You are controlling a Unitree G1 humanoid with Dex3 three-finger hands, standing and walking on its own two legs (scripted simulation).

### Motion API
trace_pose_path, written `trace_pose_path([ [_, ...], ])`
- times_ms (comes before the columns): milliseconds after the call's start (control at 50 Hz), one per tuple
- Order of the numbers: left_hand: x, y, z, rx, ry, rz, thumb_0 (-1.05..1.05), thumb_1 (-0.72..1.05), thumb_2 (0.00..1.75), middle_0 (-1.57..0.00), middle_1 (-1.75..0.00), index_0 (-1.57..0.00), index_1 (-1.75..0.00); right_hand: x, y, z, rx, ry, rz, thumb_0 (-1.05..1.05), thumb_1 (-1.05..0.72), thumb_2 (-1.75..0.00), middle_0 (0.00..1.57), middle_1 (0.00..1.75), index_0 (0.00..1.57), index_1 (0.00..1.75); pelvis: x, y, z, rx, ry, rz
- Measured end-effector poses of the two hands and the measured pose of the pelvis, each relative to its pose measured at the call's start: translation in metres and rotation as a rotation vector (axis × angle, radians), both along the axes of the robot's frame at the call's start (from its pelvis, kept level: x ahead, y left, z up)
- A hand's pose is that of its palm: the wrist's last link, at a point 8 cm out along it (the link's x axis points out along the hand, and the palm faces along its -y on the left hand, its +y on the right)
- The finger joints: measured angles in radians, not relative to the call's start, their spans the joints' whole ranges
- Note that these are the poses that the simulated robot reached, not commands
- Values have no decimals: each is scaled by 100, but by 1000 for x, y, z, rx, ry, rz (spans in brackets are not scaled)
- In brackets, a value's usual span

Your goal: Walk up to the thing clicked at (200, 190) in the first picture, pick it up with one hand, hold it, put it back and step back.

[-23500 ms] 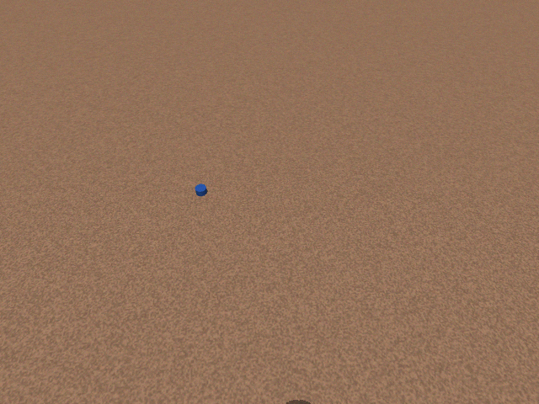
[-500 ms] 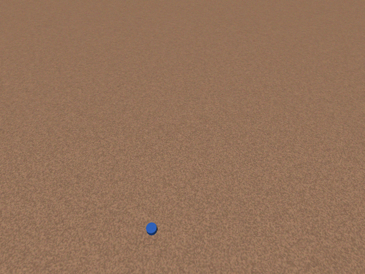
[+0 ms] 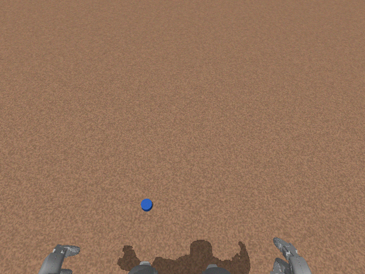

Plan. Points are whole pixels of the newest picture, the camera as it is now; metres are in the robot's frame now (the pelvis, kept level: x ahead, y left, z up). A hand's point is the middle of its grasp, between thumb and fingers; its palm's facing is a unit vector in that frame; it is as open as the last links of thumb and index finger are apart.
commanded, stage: rise first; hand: left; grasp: from above
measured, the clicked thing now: (146, 205) +0.48 +0.16 -0.71
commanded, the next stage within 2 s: none
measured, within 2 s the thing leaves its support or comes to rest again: neither
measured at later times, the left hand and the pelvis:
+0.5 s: hand out of the picture +0.13 +0.24 -0.20, palm faces -0.24 -0.82 -0.51, open 14.1 cm; pelvis -0.01 +0.00 -0.06, yaw +0 degrees
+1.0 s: hand (110, 236) +0.28 +0.25 -0.40, palm faces -0.48 -0.31 -0.82, open 13.8 cm; pelvis -0.08 -0.01 -0.25, yaw -2 degrees
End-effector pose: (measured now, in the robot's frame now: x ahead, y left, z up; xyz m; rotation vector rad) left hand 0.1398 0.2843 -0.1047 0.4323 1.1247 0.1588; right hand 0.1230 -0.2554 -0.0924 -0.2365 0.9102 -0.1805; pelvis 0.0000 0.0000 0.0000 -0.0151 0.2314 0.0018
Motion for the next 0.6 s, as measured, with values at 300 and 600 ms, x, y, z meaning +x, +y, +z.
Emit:
trace_pose_path([
  [300, -6, -3, -24, 54, -9, -96, -1, -50, 96, -10, -101, -10, -103, 40, 18, -22, -7, -116, 67, 1, -88, -89, 21, 30, 20, 30, 0, 4, -37, -21, 95, 7],
  [600, 14, 0, -86, 189, -27, -297, -1, -52, 97, -7, -105, -7, -106, 34, 9, -81, -20, -138, 112, 1, -87, -89, 21, 30, 20, 30, -23, 0, -95, -21, 205, 7],
])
